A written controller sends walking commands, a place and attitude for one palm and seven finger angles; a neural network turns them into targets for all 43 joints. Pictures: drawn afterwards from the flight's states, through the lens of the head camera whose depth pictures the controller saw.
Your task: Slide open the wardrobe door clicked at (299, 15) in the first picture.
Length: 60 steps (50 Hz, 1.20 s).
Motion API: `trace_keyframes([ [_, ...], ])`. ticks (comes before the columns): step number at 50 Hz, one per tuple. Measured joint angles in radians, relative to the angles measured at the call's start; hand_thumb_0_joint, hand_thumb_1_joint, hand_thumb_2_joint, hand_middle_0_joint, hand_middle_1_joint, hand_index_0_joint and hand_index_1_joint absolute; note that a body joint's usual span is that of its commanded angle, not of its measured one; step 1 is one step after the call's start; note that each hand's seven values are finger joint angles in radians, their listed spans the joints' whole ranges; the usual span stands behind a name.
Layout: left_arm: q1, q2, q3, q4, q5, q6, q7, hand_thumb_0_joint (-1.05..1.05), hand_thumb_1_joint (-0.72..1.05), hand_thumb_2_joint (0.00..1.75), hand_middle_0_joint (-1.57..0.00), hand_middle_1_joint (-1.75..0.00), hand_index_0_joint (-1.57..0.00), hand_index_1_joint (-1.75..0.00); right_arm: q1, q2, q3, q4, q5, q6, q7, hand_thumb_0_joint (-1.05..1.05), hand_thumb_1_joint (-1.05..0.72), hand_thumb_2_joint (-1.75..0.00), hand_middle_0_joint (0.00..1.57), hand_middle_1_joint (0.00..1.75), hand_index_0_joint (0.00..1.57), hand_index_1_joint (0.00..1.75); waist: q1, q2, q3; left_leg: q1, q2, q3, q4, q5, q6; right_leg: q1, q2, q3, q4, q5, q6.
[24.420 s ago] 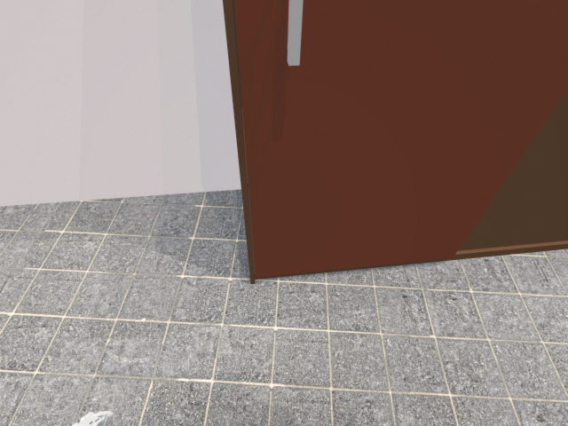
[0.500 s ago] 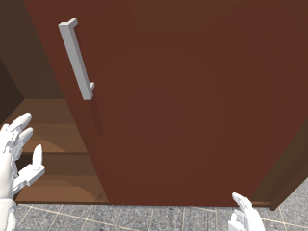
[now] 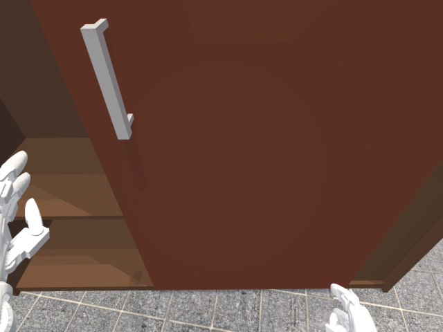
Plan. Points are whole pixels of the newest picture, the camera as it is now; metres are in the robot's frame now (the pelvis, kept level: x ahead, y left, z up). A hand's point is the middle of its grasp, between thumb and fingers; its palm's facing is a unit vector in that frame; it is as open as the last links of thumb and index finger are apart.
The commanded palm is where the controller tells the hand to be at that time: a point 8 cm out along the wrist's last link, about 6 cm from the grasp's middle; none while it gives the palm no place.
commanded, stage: step back with the hand held close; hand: left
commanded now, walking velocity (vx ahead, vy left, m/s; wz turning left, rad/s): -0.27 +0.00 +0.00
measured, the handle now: (114, 83) +0.44 +0.25 +0.26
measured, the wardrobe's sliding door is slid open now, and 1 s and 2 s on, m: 0.63 0.63 0.63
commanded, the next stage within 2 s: stop stepping back and stand still in 1.32 s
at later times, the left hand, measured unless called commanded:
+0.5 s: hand (16, 261) +0.15 +0.29 +0.15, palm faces +0.43 -0.79 -0.44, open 7.4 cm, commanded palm +0.10 +0.33 +0.17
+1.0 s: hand out of the picture +0.11 +0.31 +0.15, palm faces +0.47 -0.79 -0.39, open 7.4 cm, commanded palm +0.04 +0.34 +0.17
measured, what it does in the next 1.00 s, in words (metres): shifts its weight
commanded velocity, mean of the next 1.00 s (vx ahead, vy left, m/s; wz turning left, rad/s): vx -0.31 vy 0.00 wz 0.00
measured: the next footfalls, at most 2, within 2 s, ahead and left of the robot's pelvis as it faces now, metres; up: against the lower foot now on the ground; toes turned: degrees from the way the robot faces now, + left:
right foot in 1.32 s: -0.22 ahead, -0.11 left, +0.00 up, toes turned -3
left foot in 1.60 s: -0.08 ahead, +0.10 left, +0.00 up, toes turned -8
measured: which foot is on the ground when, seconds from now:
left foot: down 0.00-1.00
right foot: down 0.00-1.00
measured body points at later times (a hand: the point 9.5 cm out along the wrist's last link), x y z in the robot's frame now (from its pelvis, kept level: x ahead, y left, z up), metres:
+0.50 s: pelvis -0.05 +0.03 -0.01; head -0.05 +0.03 +0.44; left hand +0.12 +0.33 +0.18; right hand +0.12 -0.22 -0.08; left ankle +0.01 +0.08 -0.74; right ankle +0.00 -0.09 -0.74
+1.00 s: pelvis -0.09 +0.04 -0.03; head -0.07 +0.08 +0.42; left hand +0.08 +0.35 +0.17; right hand +0.10 -0.20 -0.08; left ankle +0.01 +0.08 -0.74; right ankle +0.00 -0.09 -0.74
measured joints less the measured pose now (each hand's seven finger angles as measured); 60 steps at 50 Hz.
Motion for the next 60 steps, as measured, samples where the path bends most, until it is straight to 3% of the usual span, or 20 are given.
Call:
trace_keyframes([
  [8, 0.066, 0.017, -0.004, -0.039, 0.018, -0.033, 0.005, 0.01, 0.89, 0.90, -0.21, -0.31, -0.21, -0.30, -0.008, -0.019, -0.023, -0.057, 0.002, 0.042, -0.011, 0.02, -0.90, -0.90, 0.20, 0.30, 0.21, 0.30, -0.031, -0.013, -0.004, -0.085, -0.011, 0.026, 0.012, 0.016, 0.016, -0.110, -0.016, 0.023, 0.052, 0.005, 0.015],
  [14, 0.090, 0.052, 0.017, -0.074, 0.024, -0.046, 0.010, 0.01, 0.89, 0.90, -0.21, -0.31, -0.21, -0.30, 0.001, -0.014, -0.031, -0.082, 0.006, 0.055, -0.021, 0.02, -0.90, -0.90, 0.20, 0.30, 0.20, 0.30, -0.039, -0.034, 0.002, -0.127, -0.020, 0.037, 0.041, 0.018, 0.029, -0.165, -0.028, 0.031, 0.107, -0.002, 0.024],
  [27, 0.050, 0.022, 0.044, -0.076, 0.063, -0.092, 0.029, 0.01, 0.89, 0.90, -0.21, -0.31, -0.21, -0.30, 0.033, 0.002, -0.020, -0.080, -0.001, 0.012, -0.021, 0.02, -0.90, -0.90, 0.20, 0.30, 0.21, 0.30, -0.036, -0.045, 0.002, -0.225, -0.019, 0.027, 0.144, 0.010, 0.048, -0.242, -0.029, 0.021, 0.178, 0.005, 0.033],
  [36, 0.034, 0.043, 0.076, -0.100, 0.087, -0.136, 0.026, 0.01, 0.89, 0.90, -0.21, -0.31, -0.21, -0.30, 0.059, 0.013, -0.022, -0.072, -0.012, -0.021, -0.016, 0.02, -0.90, -0.90, 0.20, 0.30, 0.21, 0.30, -0.053, -0.070, 0.026, -0.266, -0.041, -0.003, 0.181, 0.023, 0.061, -0.270, 0.014, 0.101, 0.231, -0.012, 0.040],
  [45, -0.007, 0.023, 0.091, -0.098, 0.092, -0.154, 0.015, 0.01, 0.89, 0.90, -0.21, -0.31, -0.21, -0.30, 0.019, 0.017, -0.034, -0.061, -0.017, -0.034, -0.008, 0.02, -0.90, -0.90, 0.20, 0.30, 0.21, 0.30, -0.024, -0.075, 0.046, -0.312, -0.031, 0.015, 0.252, -0.029, 0.060, -0.312, 0.027, 0.128, 0.287, -0.025, 0.045],
  [49, -0.017, 0.017, 0.069, -0.121, 0.087, -0.161, 0.018, 0.01, 0.89, 0.90, -0.21, -0.31, -0.21, -0.30, 0.003, 0.023, -0.036, -0.063, -0.019, -0.034, -0.001, 0.02, -0.90, -0.90, 0.20, 0.30, 0.21, 0.30, -0.037, -0.090, 0.043, -0.337, -0.034, 0.014, 0.256, -0.057, 0.046, -0.329, 0.023, 0.128, 0.271, -0.006, 0.048],
  [52, -0.002, 0.036, 0.074, -0.150, 0.084, -0.173, 0.018, 0.01, 0.89, 0.90, -0.21, -0.31, -0.21, -0.30, -0.002, 0.027, -0.036, -0.073, -0.020, -0.035, -0.001, 0.02, -0.90, -0.90, 0.20, 0.30, 0.21, 0.30, -0.053, -0.097, 0.047, -0.343, -0.029, 0.018, 0.232, 0.012, 0.059, -0.340, 0.027, 0.129, 0.265, 0.005, 0.051],
  [55, 0.004, 0.061, 0.093, -0.149, 0.089, -0.180, 0.007, 0.01, 0.89, 0.90, -0.21, -0.31, -0.21, -0.30, 0.005, 0.031, -0.045, -0.070, -0.025, -0.044, -0.006, 0.02, -0.90, -0.90, 0.20, 0.30, 0.21, 0.30, -0.065, -0.077, 0.047, -0.345, -0.017, 0.005, 0.222, 0.056, 0.082, -0.335, 0.061, 0.147, 0.412, -0.071, 0.048],
  [57, 0.007, 0.068, 0.105, -0.137, 0.083, -0.181, 0.004, 0.01, 0.89, 0.90, -0.21, -0.31, -0.21, -0.30, 0.018, 0.039, -0.051, -0.050, -0.031, -0.051, -0.004, 0.02, -0.90, -0.90, 0.20, 0.30, 0.21, 0.30, -0.061, -0.063, 0.024, -0.343, -0.007, -0.008, 0.186, 0.068, 0.082, -0.291, 0.078, 0.141, 0.495, -0.156, 0.042],
  [60, 0.030, 0.055, 0.109, -0.130, 0.054, -0.180, 0.016, 0.01, 0.89, 0.90, -0.21, -0.31, -0.21, -0.30, 0.033, 0.055, -0.047, -0.015, -0.032, -0.068, 0.008, 0.02, -0.90, -0.90, 0.20, 0.30, 0.21, 0.30, -0.034, -0.057, -0.026, -0.330, 0.014, 0.000, 0.071, 0.129, 0.068, -0.170, 0.068, 0.105, 0.401, -0.265, 0.025],
])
